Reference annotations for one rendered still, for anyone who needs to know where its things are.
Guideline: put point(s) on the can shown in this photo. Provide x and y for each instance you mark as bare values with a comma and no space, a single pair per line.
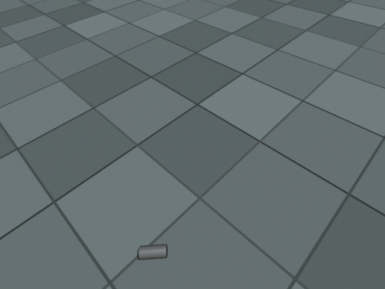
153,251

